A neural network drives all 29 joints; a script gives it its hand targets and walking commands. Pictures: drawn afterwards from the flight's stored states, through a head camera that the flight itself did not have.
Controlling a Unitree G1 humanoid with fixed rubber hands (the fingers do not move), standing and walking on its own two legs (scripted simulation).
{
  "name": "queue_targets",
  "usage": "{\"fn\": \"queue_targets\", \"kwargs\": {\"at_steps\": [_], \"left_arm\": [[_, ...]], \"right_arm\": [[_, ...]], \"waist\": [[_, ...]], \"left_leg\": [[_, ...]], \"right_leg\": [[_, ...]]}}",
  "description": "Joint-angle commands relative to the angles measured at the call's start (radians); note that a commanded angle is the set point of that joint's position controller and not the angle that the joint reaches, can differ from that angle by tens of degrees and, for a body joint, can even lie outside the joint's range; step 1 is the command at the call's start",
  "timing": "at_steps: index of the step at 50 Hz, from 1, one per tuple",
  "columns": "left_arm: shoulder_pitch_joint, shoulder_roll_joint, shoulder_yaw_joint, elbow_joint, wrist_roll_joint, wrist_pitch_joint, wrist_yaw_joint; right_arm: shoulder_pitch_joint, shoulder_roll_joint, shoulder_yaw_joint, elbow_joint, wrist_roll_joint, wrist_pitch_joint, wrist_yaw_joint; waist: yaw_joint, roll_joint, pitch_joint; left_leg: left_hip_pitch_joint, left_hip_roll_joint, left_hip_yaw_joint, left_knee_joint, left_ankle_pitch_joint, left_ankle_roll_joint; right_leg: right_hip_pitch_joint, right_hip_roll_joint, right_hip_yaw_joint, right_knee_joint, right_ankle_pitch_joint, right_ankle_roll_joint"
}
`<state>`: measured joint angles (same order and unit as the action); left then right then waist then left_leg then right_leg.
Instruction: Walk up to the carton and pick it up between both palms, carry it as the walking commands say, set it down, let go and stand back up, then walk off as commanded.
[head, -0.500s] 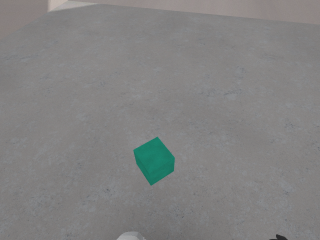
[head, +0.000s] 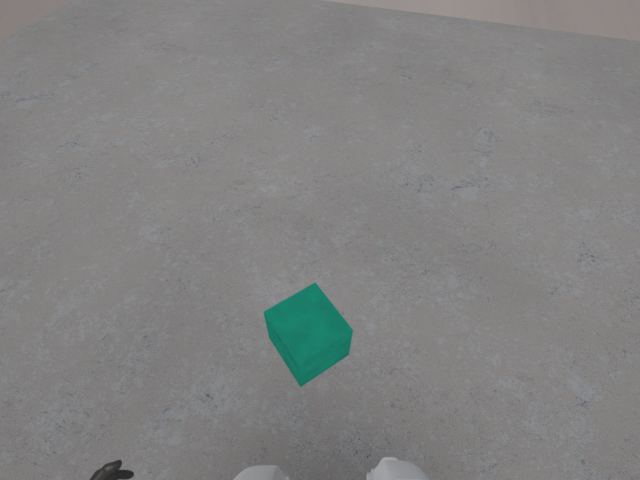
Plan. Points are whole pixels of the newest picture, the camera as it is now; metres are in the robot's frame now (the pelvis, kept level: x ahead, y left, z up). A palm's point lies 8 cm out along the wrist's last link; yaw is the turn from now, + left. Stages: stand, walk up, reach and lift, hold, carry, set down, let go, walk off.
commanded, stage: walk up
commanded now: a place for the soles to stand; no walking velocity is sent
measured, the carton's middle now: (308, 334) +0.60 +0.05 -0.65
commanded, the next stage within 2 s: none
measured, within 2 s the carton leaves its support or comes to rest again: neither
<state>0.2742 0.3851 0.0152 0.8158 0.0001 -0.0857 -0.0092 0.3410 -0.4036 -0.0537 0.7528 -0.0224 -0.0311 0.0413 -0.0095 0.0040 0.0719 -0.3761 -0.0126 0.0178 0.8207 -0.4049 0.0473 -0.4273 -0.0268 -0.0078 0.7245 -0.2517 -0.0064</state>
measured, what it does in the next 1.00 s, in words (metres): stands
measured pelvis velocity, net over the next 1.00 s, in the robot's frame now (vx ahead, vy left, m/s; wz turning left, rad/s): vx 0.04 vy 0.01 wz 0.06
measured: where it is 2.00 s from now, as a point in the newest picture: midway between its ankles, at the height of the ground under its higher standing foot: outside the picture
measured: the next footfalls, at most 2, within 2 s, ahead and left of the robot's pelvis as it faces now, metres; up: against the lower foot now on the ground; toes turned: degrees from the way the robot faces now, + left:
right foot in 1.28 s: +0.20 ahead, -0.18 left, +0.00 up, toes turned +6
left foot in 1.66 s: +0.21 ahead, -0.01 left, +0.00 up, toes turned +17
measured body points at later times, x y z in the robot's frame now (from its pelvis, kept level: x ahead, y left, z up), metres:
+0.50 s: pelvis +0.04 +0.02 +0.00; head +0.06 +0.02 +0.44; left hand +0.16 +0.33 -0.10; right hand +0.15 -0.29 -0.10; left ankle +0.04 +0.12 -0.71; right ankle +0.08 -0.12 -0.71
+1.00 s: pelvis +0.04 +0.01 +0.00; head +0.05 +0.01 +0.45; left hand +0.16 +0.33 -0.10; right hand +0.13 -0.31 -0.10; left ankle +0.04 +0.12 -0.71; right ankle +0.06 -0.12 -0.67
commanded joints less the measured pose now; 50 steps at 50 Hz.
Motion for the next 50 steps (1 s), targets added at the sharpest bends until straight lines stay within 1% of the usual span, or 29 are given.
{"fn": "queue_targets", "kwargs": {"at_steps": [1, 4, 5, 6, 7, 8, 10, 12, 14, 16, 18, 20, 22, 24, 26, 28, 29, 31, 33, 34, 35, 38, 40, 42, 43, 44, 45, 46, 50], "left_arm": [[-0.069, 0.328, 0.107, -0.068, 0.026, -0.012, 0.039], [-0.103, 0.3, 0.08, -0.08, 0.024, 0.015, 0.024], [-0.051, 0.23, 0.059, -0.071, 0.018, 0.022, 0.021], [-0.026, 0.186, 0.045, -0.079, 0.01, 0.024, 0.025], [-0.069, 0.248, 0.061, -0.069, 0.007, 0.028, 0.04], [-0.073, 0.244, 0.065, -0.051, 0.002, 0.027, 0.037], [-0.044, 0.233, 0.068, -0.042, 0.006, 0.014, 0.035], [-0.01, 0.237, 0.069, -0.032, 0.01, -0.011, 0.034], [0.048, 0.313, 0.098, -0.012, 0.018, -0.012, 0.044], [-0.032, 0.313, 0.092, -0.02, 0.003, 0.001, 0.043], [-0.09, 0.283, 0.081, -0.036, 0.006, 0.017, 0.04], [-0.168, 0.226, 0.057, -0.063, -0.005, 0.025, 0.037], [-0.133, 0.229, 0.056, -0.053, -0.006, 0.026, 0.043], [-0.093, 0.23, 0.068, -0.019, 0.006, 0.007, 0.036], [-0.083, 0.276, 0.076, -0.02, 0.02, -0.005, 0.039], [-0.053, 0.31, 0.084, 0.005, 0.016, -0.001, 0.036], [-0.092, 0.308, 0.086, -0.009, 0.012, 0.002, 0.037], [-0.156, 0.279, 0.07, -0.022, 0.015, 0.016, 0.036], [-0.188, 0.217, 0.06, -0.043, 0.001, 0.033, 0.035], [-0.198, 0.214, 0.058, -0.033, -0.001, 0.038, 0.037], [-0.175, 0.229, 0.067, -0.023, 0.003, 0.032, 0.033], [-0.12, 0.266, 0.075, -0.01, 0.027, 0.008, 0.03], [-0.114, 0.305, 0.087, 0.002, 0.027, 0.005, 0.033], [-0.121, 0.301, 0.086, 0.014, 0.019, 0.017, 0.034], [-0.166, 0.286, 0.079, 0.003, 0.023, 0.021, 0.032], [-0.295, 0.297, 0.134, -0.157, 0.09, 0.067, -0.027], [-0.383, 0.246, 0.126, -0.202, 0.094, 0.097, -0.045], [-0.428, 0.263, 0.129, -0.219, 0.096, 0.105, -0.052], [-0.288, 0.262, 0.137, -0.179, 0.08, 0.112, -0.072]], "right_arm": [[0.029, -0.217, -0.055, -0.024, 0.016, -0.004, -0.021], [0.126, -0.219, -0.081, 0.027, 0.002, -0.022, -0.014], [0.146, -0.26, -0.099, 0.043, -0.005, -0.029, -0.025], [0.085, -0.317, -0.102, 0.006, -0.018, -0.033, -0.03], [0.029, -0.313, -0.099, -0.029, -0.012, -0.028, -0.032], [-0.025, -0.297, -0.082, -0.034, 0.0, -0.031, -0.04], [-0.031, -0.289, -0.078, -0.019, -0.005, -0.02, -0.043], [-0.081, -0.215, -0.046, -0.039, 0.018, -0.021, -0.039], [-0.045, -0.182, -0.039, -0.059, 0.024, -0.023, -0.043], [-0.032, -0.191, -0.045, -0.027, 0.019, -0.014, -0.053], [0.0, -0.226, -0.057, 0.0, -0.004, -0.022, -0.05], [-0.043, -0.261, -0.065, -0.007, -0.002, -0.029, -0.047], [-0.038, -0.269, -0.064, 0.005, 0.001, -0.028, -0.048], [-0.101, -0.241, -0.051, -0.007, 0.01, -0.021, -0.042], [-0.135, -0.199, -0.036, -0.029, 0.017, -0.015, -0.043], [-0.09, -0.176, -0.029, -0.014, 0.025, -0.013, -0.047], [-0.073, -0.201, -0.045, 0.001, 0.012, -0.013, -0.048], [-0.062, -0.202, -0.043, 0.001, 0.0, -0.022, -0.043], [-0.099, -0.253, -0.054, 0.001, -0.004, -0.03, -0.041], [-0.095, -0.282, -0.068, 0.005, -0.005, -0.025, -0.039], [-0.109, -0.272, -0.054, 0.003, 0.002, -0.025, -0.041], [-0.146, -0.219, -0.034, -0.017, 0.005, -0.017, -0.041], [-0.107, -0.193, -0.032, -0.007, 0.006, -0.015, -0.037], [-0.079, -0.211, -0.041, 0.02, 0.0, -0.014, -0.037], [-0.075, -0.214, -0.044, 0.011, 0.002, -0.016, -0.034], [0.212, -0.334, -0.091, 0.044, 0.009, -0.06, -0.081], [0.263, -0.438, -0.125, 0.082, -0.001, -0.076, -0.102], [0.273, -0.445, -0.126, 0.066, 0.004, -0.086, -0.126], [0.144, -0.388, -0.113, 0.027, 0.018, -0.102, -0.15]], "waist": [[0.0, -0.125, -0.017], [-0.054, -0.121, -0.036], [-0.044, 0.045, -0.068], [-0.018, 0.248, -0.023], [-0.028, 0.138, 0.017], [-0.008, 0.051, -0.02], [0.011, 0.084, -0.057], [0.057, 0.056, -0.107], [0.069, -0.086, -0.2], [0.029, -0.109, -0.16], [-0.01, -0.038, -0.156], [-0.024, 0.064, -0.076], [-0.011, 0.094, -0.073], [0.03, 0.103, -0.117], [0.05, -0.022, -0.152], [0.033, -0.145, -0.156], [0.022, -0.114, -0.18], [-0.011, -0.068, -0.145], [-0.001, 0.115, -0.081], [-0.016, 0.099, -0.05], [0.006, 0.085, -0.05], [0.043, -0.013, -0.111], [0.03, -0.073, -0.121], [0.017, -0.06, -0.163], [-0.004, -0.036, -0.142], [-0.072, -0.124, -0.084], [-0.115, 0.009, 0.011], [-0.102, -0.113, 0.043], [0.005, -0.062, 0.0]], "left_leg": [[-0.163, 0.074, -0.1, 0.102, -0.103, -0.029], [0.148, 0.014, -0.032, -0.272, -0.012, -0.009], [0.227, 0.081, -0.226, -0.412, -0.114, 0.028], [0.238, 0.263, -0.578, -0.493, -0.061, 0.106], [0.174, 0.294, -0.593, -0.493, 0.034, 0.159], [0.173, 0.279, -0.531, -0.416, 0.222, 0.191], [0.1, 0.242, -0.405, -0.318, 0.453, 0.148], [0.038, 0.144, -0.242, -0.185, 0.593, 0.069], [-0.096, 0.042, -0.124, 0.022, 0.498, -0.024], [-0.023, 0.038, -0.07, -0.014, 0.193, -0.041], [0.042, 0.075, -0.186, -0.154, 0.233, -0.009], [0.091, 0.203, -0.402, -0.318, 0.354, 0.093], [0.175, 0.25, -0.456, -0.298, 0.556, 0.164], [0.043, 0.204, -0.362, -0.266, 0.491, 0.104], [-0.076, 0.09, -0.202, -0.138, 0.384, 0.018], [-0.091, 0.021, -0.101, -0.027, 0.184, -0.02], [-0.028, 0.036, -0.076, -0.065, 0.152, -0.018], [0.024, 0.069, -0.176, -0.198, 0.217, 0.015], [0.05, 0.179, -0.386, -0.334, 0.22, 0.094], [0.05, 0.231, -0.471, -0.372, 0.215, 0.123], [0.035, 0.223, -0.449, -0.36, 0.199, 0.145], [-0.071, 0.134, -0.287, -0.262, 0.197, 0.042], [-0.08, 0.051, -0.174, -0.174, 0.197, -0.006], [-0.03, 0.051, -0.163, -0.182, 0.154, 0.008], [-0.006, 0.055, -0.204, -0.225, 0.148, 0.024], [0.057, 0.177, -0.508, -0.411, -0.083, 0.052], [0.259, 0.313, -0.864, -0.549, -0.337, 0.116], [0.29, 0.397, -1.004, -0.579, -0.345, 0.149], [0.264, 0.279, -0.73, -0.442, -0.086, 0.141]], "right_leg": [[0.091, -0.322, 0.299, -0.331, -0.182, -0.232], [-0.033, -0.191, 0.103, -0.135, -0.183, -0.142], [-0.123, -0.094, 0.019, 0.077, -0.212, -0.082], [-0.278, -0.012, -0.06, 0.267, -0.294, -0.009], [-0.27, -0.026, 0.001, 0.24, -0.308, -0.029], [-0.204, -0.045, 0.016, 0.195, -0.312, -0.014], [-0.048, -0.036, -0.02, 0.051, -0.243, -0.031], [0.152, -0.056, -0.001, -0.091, 0.074, -0.055], [0.322, -0.22, 0.223, -0.119, 0.282, -0.145], [0.209, -0.312, 0.246, -0.117, 0.316, -0.232], [0.102, -0.216, 0.152, -0.012, 0.206, -0.161], [-0.042, -0.038, -0.02, 0.118, -0.028, -0.042], [-0.075, -0.013, -0.006, 0.092, -0.207, -0.028], [0.108, -0.034, 0.012, -0.055, -0.067, -0.041], [0.257, -0.152, 0.137, -0.138, 0.108, -0.1], [0.263, -0.279, 0.27, -0.196, 0.18, -0.2], [0.227, -0.291, 0.256, -0.155, 0.179, -0.212], [0.125, -0.179, 0.113, -0.055, 0.095, -0.129], [-0.005, -0.034, -0.022, 0.081, -0.115, -0.04], [-0.023, -0.009, -0.022, 0.081, -0.209, -0.03], [0.019, -0.014, -0.015, 0.022, -0.203, -0.032], [0.191, -0.096, 0.107, -0.153, -0.088, -0.069], [0.218, -0.178, 0.201, -0.197, -0.068, -0.122], [0.189, -0.2, 0.173, -0.149, -0.063, -0.132], [0.158, -0.162, 0.127, -0.108, -0.09, -0.114], [-0.024, -0.033, -0.013, 0.192, -0.363, -0.088], [-0.393, 0.021, 0.021, 0.379, -0.382, -0.033], [-0.519, -0.031, 0.142, 0.468, -0.292, -0.008], [-0.429, -0.068, 0.164, 0.457, -0.161, -0.007]]}}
